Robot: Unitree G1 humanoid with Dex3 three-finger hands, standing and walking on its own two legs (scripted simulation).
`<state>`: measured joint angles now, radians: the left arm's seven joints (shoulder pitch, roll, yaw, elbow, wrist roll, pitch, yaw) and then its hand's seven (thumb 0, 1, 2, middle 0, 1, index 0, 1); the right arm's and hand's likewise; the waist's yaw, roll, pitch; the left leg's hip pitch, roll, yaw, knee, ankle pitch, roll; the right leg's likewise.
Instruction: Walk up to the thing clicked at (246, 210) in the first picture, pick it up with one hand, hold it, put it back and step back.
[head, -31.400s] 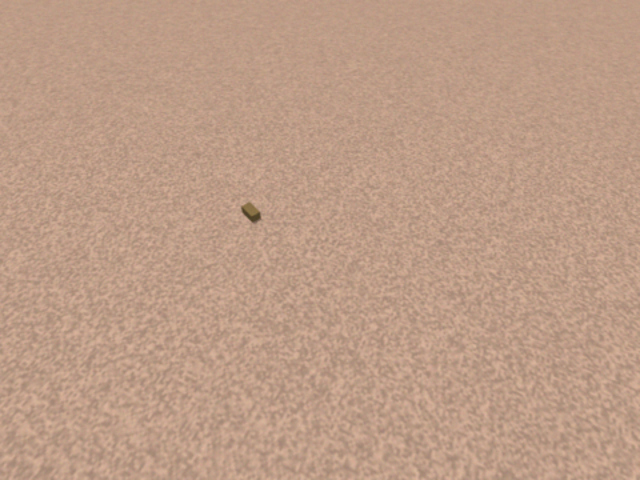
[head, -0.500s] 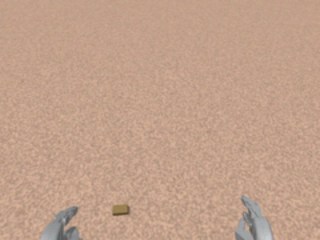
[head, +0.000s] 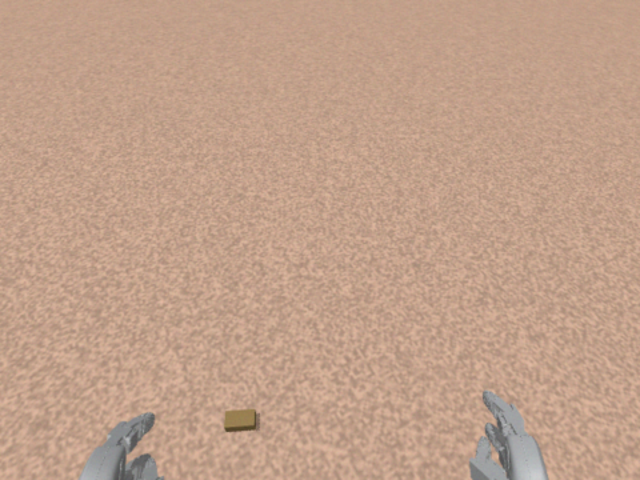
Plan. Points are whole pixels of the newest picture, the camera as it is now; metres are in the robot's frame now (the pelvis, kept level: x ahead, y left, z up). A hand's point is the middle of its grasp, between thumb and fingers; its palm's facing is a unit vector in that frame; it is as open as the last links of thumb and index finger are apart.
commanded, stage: home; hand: left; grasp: from above
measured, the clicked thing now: (240, 420) +0.45 +0.19 -0.69
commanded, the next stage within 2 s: stand in 0.06 s
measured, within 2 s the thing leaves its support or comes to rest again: neither
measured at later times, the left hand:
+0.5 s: hand out of the picture +0.08 +0.25 -0.11, palm faces +0.04 -0.94 -0.34, open 7.4 cm
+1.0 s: hand out of the picture +0.02 +0.25 -0.10, palm faces +0.05 -0.94 -0.34, open 7.4 cm
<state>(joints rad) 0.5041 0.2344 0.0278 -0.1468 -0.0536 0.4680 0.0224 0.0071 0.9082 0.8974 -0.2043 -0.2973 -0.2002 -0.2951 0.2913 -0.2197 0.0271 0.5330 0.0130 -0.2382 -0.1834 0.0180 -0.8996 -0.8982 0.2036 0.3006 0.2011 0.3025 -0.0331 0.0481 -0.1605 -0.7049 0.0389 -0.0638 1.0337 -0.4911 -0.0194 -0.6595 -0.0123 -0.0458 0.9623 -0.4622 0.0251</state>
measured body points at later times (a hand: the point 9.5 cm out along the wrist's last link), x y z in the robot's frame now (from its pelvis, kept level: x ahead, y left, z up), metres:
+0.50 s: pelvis -0.01 +0.01 +0.04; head +0.00 +0.01 +0.49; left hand +0.08 +0.29 -0.09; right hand +0.09 -0.28 -0.08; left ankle +0.02 +0.13 -0.68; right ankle +0.01 -0.14 -0.68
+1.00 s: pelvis -0.01 +0.00 +0.07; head -0.02 +0.00 +0.51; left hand +0.02 +0.29 -0.07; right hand +0.06 -0.27 -0.08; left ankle +0.02 +0.13 -0.68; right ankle +0.01 -0.14 -0.68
